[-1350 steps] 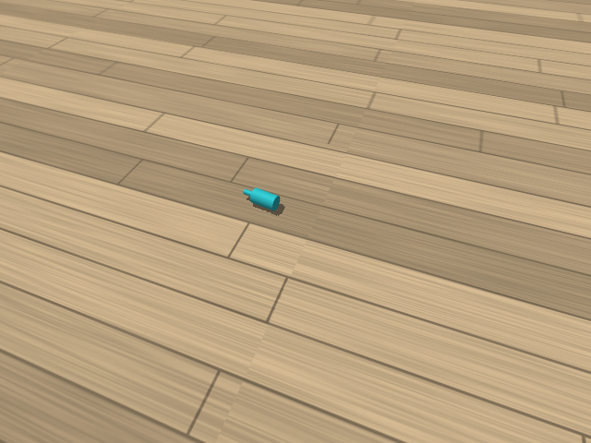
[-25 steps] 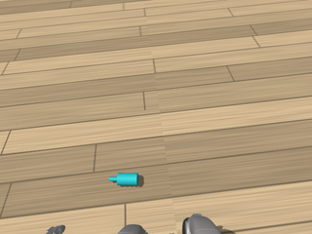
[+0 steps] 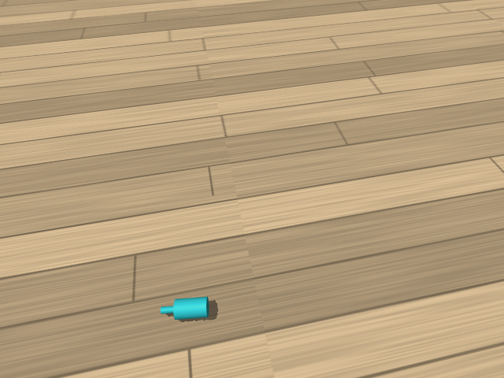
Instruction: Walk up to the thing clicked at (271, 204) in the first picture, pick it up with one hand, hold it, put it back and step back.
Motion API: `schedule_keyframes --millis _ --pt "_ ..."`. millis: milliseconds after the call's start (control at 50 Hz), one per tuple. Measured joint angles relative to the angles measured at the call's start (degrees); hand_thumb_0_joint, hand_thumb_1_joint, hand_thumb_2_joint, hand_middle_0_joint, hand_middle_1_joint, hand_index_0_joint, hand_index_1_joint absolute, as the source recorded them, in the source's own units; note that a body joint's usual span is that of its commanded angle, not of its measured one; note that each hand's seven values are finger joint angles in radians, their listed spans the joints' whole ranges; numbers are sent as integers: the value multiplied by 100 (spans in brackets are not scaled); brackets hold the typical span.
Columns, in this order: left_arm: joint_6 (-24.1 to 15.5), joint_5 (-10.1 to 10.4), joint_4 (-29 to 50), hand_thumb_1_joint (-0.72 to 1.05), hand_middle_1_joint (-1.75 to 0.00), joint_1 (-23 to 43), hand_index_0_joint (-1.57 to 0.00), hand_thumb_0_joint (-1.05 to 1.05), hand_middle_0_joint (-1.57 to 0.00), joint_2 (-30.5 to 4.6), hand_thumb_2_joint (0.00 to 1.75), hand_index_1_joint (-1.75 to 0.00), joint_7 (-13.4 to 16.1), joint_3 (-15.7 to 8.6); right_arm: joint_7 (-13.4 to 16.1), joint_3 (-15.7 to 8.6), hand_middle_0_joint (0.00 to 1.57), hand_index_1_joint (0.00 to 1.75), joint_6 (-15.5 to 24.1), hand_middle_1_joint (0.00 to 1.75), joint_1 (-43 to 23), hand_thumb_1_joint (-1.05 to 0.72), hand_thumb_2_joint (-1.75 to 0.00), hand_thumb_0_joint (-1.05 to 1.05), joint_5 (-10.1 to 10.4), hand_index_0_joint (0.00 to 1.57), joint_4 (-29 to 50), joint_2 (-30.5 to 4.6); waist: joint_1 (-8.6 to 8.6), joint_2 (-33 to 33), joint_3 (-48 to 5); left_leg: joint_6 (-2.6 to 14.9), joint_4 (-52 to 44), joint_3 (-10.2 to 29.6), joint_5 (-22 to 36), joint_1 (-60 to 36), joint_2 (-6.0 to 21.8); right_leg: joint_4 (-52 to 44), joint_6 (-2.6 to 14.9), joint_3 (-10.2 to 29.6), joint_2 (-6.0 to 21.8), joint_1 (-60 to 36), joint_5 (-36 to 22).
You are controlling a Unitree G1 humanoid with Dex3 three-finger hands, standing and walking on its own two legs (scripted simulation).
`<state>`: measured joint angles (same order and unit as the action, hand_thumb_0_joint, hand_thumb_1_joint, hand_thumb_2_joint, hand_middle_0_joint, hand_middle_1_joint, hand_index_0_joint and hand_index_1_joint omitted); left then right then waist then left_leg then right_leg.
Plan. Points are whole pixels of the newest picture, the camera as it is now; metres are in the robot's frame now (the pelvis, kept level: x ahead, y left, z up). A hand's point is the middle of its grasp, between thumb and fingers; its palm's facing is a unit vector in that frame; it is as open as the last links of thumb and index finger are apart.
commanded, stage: walk up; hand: left
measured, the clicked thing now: (184, 308) +0.45 +0.29 -0.72
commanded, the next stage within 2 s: stand in 1.34 s
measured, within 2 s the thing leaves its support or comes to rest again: neither
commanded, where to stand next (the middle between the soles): +0.08 +0.01 m, yaw +3 degrees
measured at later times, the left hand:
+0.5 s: hand out of the picture +0.12 +0.27 -0.16, palm faces +0.03 -0.92 -0.39, open 7.4 cm
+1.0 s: hand out of the picture -0.03 +0.32 -0.13, palm faces +0.06 -0.90 -0.44, open 7.4 cm
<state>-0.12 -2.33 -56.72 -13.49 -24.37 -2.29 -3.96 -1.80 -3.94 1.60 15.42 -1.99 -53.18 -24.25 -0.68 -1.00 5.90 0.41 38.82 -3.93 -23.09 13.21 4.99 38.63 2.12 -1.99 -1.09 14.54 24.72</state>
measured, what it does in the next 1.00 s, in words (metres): steps on the spot: left foot, then right foot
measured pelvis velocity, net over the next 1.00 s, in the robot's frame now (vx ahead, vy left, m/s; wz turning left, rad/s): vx -0.01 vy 0.02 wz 0.07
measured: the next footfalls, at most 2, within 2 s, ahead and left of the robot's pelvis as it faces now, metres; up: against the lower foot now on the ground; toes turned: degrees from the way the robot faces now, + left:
left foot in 0.36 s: +0.20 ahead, +0.12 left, +0.00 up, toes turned +1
right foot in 0.62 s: +0.00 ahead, -0.11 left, +0.00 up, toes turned -1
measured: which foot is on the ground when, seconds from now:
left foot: down 0.00-0.02, up 0.04-0.34, down 0.36-0.66, up 0.68-0.96, down 0.98-1.00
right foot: down 0.00-0.38, up 0.40-0.60, down 0.62-0.98, up 1.00-1.00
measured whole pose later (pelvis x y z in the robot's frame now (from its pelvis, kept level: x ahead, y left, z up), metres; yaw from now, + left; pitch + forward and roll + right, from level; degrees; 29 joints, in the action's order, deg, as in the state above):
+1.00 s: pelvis -0.01 +0.02 +0.00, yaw +4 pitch -3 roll +3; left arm -0.6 -2.3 -48.8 -22.2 -25.7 -2.1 -4.9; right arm -2.5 -4.6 1.4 17.2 -1.4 -53.5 -24.4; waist 3.0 1.8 5.7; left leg 0.7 31.2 -2.4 -15.4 13.3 -2.2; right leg 40.2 1.7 -2.3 6.0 12.2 24.3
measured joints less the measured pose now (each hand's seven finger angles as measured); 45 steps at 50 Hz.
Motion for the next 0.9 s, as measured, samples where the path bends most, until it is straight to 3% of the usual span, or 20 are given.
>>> schedule_keyframes --millis 20,40,80,140,260,360,400,460,520,560,620,640,660,700,760,820,900 --pt "-76 -6 20 91 -29 -33 -20 1 -20 44 90 -30 -3 10 3 -16 21 30 -33 30 84 -90 -89 0 40 20 4 -63 -38 -116 9 36 80 113 -18 -6 72 -251 15 -110 -67 -161 -452" --pt "-172 -8 88 91 -29 -100 -20 1 -20 61 90 -30 -3 9 9 -20 21 30 -86 30 143 -90 -89 0 76 20 -15 -85 -31 -139 -22 86 397 244 -73 105 36 -334 24 -148 -91 -227 -532" --pt "-311 29 254 91 -29 -249 -21 1 -20 71 90 -30 2 18 49 -2 21 30 -171 30 167 -90 -89 0 110 20 -61 -72 61 -34 -49 145 1244 518 -374 446 -276 -441 54 -88 -33 -331 -459" --pt "-393 128 414 91 -30 -416 -21 1 -20 156 90 -30 46 74 44 19 21 30 -118 30 152 -90 -89 0 158 20 -3 -105 141 -35 12 165 1730 757 -190 915 -527 -880 55 -60 14 -651 -575" --pt "-279 166 512 90 -30 -469 -21 1 -21 223 90 -30 186 175 73 81 20 30 -52 30 -118 -91 -90 0 214 20 136 -58 239 -63 203 20 658 604 658 1346 -457 -1127 5 -68 70 -959 -567" --pt "28 331 580 90 -30 -173 -21 1 -20 229 90 -30 310 295 143 159 20 30 -141 30 -507 -91 -90 0 212 20 208 79 239 -34 364 145 -496 346 1952 971 -535 -103 -109 -94 131 -613 71" --pt "125 436 590 91 -30 135 -21 1 -20 218 90 -30 365 283 169 155 20 30 -195 30 -740 -91 -90 0 196 20 275 192 223 111 550 145 -389 294 1607 1016 -646 671 -142 115 183 -241 139" --pt "208 470 698 91 -29 545 -21 1 -20 233 90 -30 440 266 181 185 21 30 -290 30 -1077 -90 -89 0 227 20 480 303 179 144 781 187 -318 297 1618 1176 -649 2238 -116 508 -96 446 904" --pt "200 461 764 91 -29 690 -20 1 -20 240 90 -30 439 245 194 205 21 30 -426 30 -1360 -90 -89 0 158 20 684 362 148 101 781 185 -352 251 1760 1358 -573 2821 -93 521 -136 794 923" --pt "160 423 760 91 -29 658 -20 1 -20 249 90 -30 413 224 169 200 21 30 -477 30 -1507 -90 -89 0 89 20 782 371 142 44 725 182 -331 193 1824 1487 -507 2378 -107 393 -17 714 818" --pt "81 318 660 91 -29 465 -21 0 -20 245 90 -30 356 163 94 178 21 30 -535 30 -1577 -90 -89 0 26 20 887 347 134 -61 539 129 -184 138 1863 1731 -421 906 -88 195 119 242 471" --pt "51 263 587 91 -29 413 -21 0 -20 294 90 -30 353 128 81 152 21 30 -562 30 -1580 -90 -89 0 29 20 888 293 105 -230 531 110 -50 235 1788 1808 -340 735 -83 103 30 177 306" --pt "40 186 550 91 -29 327 -21 0 -20 330 90 -30 347 106 85 110 21 30 -595 30 -1533 -90 -89 0 42 20 856 268 73 -340 502 82 174 404 1293 1903 -378 745 -71 21 -13 181 256" --pt "58 50 548 91 -30 104 -21 0 -20 297 90 -30 350 80 106 62 21 30 -678 30 -1334 -90 -89 0 45 20 728 283 221 -187 360 -59 1129 761 213 2142 -795 804 -18 135 136 281 218" --pt "34 -12 416 91 -30 -51 -21 1 -21 319 90 -30 408 12 86 -22 21 30 -621 30 -988 -90 -89 0 126 20 560 143 279 -184 314 -105 2471 1169 132 2234 -1142 420 -57 144 297 179 -54" --pt "-45 -116 461 90 -30 -249 -21 1 -21 274 90 -30 292 -79 -3 -40 21 30 -448 30 -476 -90 -89 0 153 20 276 46 298 -170 146 -142 2170 913 82 1684 -938 6 -4 42 412 -16 -194" --pt "-175 -93 738 90 -30 -574 -21 1 -21 114 90 -30 125 -139 -133 -18 21 30 -388 30 92 -90 -89 0 95 20 -74 -33 407 -18 -71 -151 940 495 -279 816 -709 -336 41 -86 551 -290 -258"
